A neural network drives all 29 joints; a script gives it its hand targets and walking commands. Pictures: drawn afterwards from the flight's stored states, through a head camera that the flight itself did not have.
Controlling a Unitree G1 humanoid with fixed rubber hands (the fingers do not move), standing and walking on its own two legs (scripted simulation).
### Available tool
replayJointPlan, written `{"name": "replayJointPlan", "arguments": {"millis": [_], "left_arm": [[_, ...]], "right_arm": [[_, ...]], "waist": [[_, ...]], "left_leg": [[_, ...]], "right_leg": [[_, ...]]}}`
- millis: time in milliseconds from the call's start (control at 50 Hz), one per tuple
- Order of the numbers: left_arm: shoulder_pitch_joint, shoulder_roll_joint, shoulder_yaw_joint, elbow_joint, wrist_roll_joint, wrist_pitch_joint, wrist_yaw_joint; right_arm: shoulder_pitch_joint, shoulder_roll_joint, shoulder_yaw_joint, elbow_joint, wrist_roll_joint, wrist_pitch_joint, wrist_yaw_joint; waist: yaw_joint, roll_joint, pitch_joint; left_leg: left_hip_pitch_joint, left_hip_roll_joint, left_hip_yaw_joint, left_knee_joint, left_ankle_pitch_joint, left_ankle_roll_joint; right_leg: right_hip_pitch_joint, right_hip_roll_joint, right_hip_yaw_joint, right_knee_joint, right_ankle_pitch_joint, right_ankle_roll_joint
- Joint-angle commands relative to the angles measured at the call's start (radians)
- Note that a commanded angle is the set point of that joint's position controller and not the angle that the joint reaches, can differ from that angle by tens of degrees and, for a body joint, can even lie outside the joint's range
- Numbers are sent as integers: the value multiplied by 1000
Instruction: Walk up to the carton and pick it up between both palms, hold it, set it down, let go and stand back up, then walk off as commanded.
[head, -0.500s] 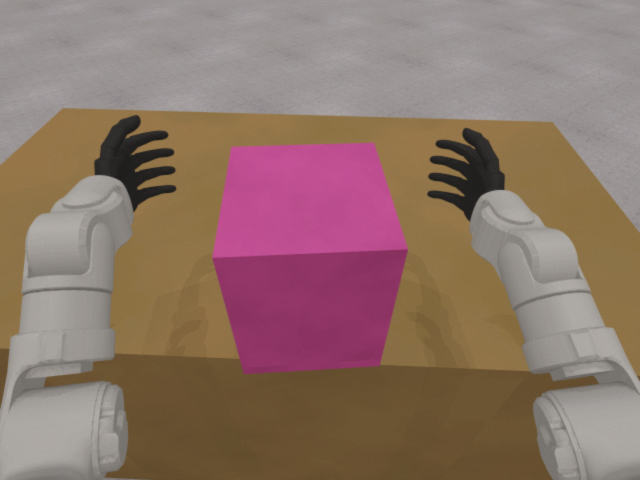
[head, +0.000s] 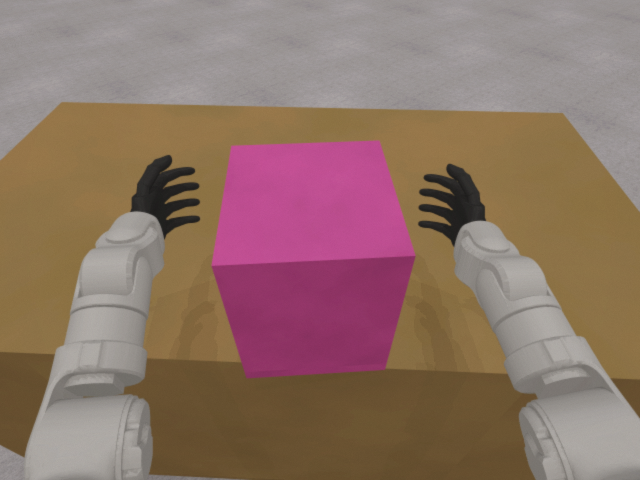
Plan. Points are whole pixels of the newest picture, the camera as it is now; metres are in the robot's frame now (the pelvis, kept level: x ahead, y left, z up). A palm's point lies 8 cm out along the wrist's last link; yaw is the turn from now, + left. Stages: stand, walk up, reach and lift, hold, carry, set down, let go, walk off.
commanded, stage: reach and lift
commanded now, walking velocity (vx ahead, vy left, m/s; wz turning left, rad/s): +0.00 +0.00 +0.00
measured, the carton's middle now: (311, 262) +0.41 +0.04 +0.06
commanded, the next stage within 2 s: none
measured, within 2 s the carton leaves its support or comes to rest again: neither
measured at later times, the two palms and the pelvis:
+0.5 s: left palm (177, 250) +0.39 +0.21 +0.10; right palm (436, 250) +0.40 -0.12 +0.09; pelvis +0.00 +0.00 +0.00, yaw +1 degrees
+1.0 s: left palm (194, 247) +0.40 +0.19 +0.11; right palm (422, 248) +0.40 -0.11 +0.10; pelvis -0.01 +0.00 +0.00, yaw +0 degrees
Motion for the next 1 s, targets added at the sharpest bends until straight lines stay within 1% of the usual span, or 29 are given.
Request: {"name": "replayJointPlan", "arguments": {"millis": [0,40,100,140,180,220,240,260,280,320,380,400,440,480,500,520,540,660,720,780,800,840,860,880,920,980], "left_arm": [[-459,178,37,-245,-1,-129,15],[-465,160,20,-235,-9,-160,22],[-470,120,-15,-130,-11,-213,29],[-456,94,-31,-53,-9,-254,32],[-449,78,-30,33,0,-305,32],[-441,59,-32,73,12,-357,30],[-435,49,-33,89,19,-380,31],[-427,49,-22,80,26,-398,32],[-428,46,-18,93,34,-414,33],[-446,39,-16,67,49,-433,35],[-445,30,-7,14,58,-427,44],[-444,22,-8,17,62,-420,46],[-426,14,-6,-4,69,-404,51],[-410,-2,-7,-4,74,-389,54],[-410,-5,-9,5,77,-383,53],[-406,-16,-8,2,77,-377,55],[-409,-22,-10,19,80,-376,54],[-416,-88,5,47,99,-395,56],[-424,-116,27,39,129,-403,57],[-440,-132,51,33,163,-402,60],[-437,-145,51,18,173,-399,63],[-441,-157,60,-1,190,-395,66],[-443,-168,62,5,197,-391,66],[-440,-178,58,4,200,-390,64],[-449,-202,47,4,206,-388,59],[-437,-234,57,13,226,-398,51]], "right_arm": [[-466,-82,-78,-292,-54,-110,-10],[-462,-65,-92,-309,-78,-131,-13],[-450,-32,-111,-243,-125,-155,-12],[-432,-13,-124,-188,-155,-174,-12],[-419,9,-131,-120,-181,-196,-11],[-410,22,-138,-69,-199,-226,-13],[-403,21,-145,-39,-206,-244,-15],[-401,20,-141,-37,-206,-262,-15],[-398,25,-141,-9,-205,-277,-17],[-402,19,-151,17,-205,-304,-20],[-419,8,-135,-10,-181,-330,-23],[-421,10,-133,4,-177,-330,-24],[-417,3,-119,-7,-165,-329,-21],[-416,13,-101,-16,-152,-324,-19],[-416,16,-102,-14,-152,-319,-18],[-423,15,-97,-23,-151,-315,-17],[-423,22,-96,-7,-150,-308,-16],[-450,85,-98,-8,-175,-301,-16],[-455,107,-116,-10,-200,-307,-22],[-460,125,-144,4,-237,-310,-35],[-455,123,-152,0,-248,-314,-39],[-452,136,-164,-9,-265,-318,-46],[-448,141,-172,-4,-275,-316,-49],[-451,150,-170,-4,-278,-316,-50],[-456,172,-176,6,-291,-317,-46],[-442,209,-177,19,-318,-323,-33]], "waist": [[8,49,-534],[9,55,-558],[1,58,-545],[2,56,-541],[6,40,-539],[6,41,-543],[1,44,-542],[6,48,-561],[5,48,-561],[-2,72,-581],[5,84,-600],[1,82,-584],[8,86,-580],[15,75,-561],[13,69,-555],[19,62,-547],[17,57,-531],[28,26,-519],[32,30,-530],[29,32,-519],[25,42,-526],[21,44,-541],[14,45,-539],[15,49,-537],[8,54,-522],[17,42,-499]], "left_leg": [[156,-28,18,36,434,-32],[135,-28,16,35,393,-32],[93,-21,8,28,298,-31],[72,-16,5,27,250,-31],[41,-15,2,29,224,-28],[34,-15,4,34,232,-31],[37,-15,3,41,253,-35],[54,-16,5,49,289,-38],[62,-16,5,59,318,-42],[103,-17,4,72,388,-53],[160,-17,8,91,483,-65],[164,-17,6,93,491,-66],[180,-17,6,93,512,-70],[172,-17,8,89,500,-65],[165,-16,7,85,483,-60],[160,-14,8,81,478,-59],[151,-13,6,76,453,-55],[113,-15,15,60,397,-42],[116,-15,22,57,406,-44],[116,-19,32,53,406,-45],[126,-18,32,53,415,-47],[140,-20,37,57,435,-50],[147,-20,37,59,438,-51],[149,-22,36,58,439,-49],[161,-21,36,55,432,-51],[163,-19,42,44,417,-49]], "right_leg": [[154,23,-6,45,320,40],[135,17,-5,46,285,39],[87,7,-3,39,185,33],[61,2,-3,36,128,27],[51,-6,3,41,107,28],[44,-8,3,49,116,27],[41,-7,-1,54,128,25],[46,-6,-1,58,155,26],[44,-3,-1,61,173,26],[32,5,-6,63,207,23],[26,19,-11,59,249,23],[22,22,-13,56,251,24],[24,28,-15,52,250,24],[33,26,-13,46,244,22],[30,23,-10,43,236,22],[34,21,-10,42,232,20],[25,17,-8,39,213,20],[28,10,1,38,183,18],[38,12,2,38,190,20],[54,12,2,40,200,28],[59,14,-3,41,208,27],[69,15,-2,41,229,30],[71,16,-4,42,234,30],[72,15,-4,40,231,29],[71,15,-6,34,216,28],[83,11,-6,28,197,26]]}}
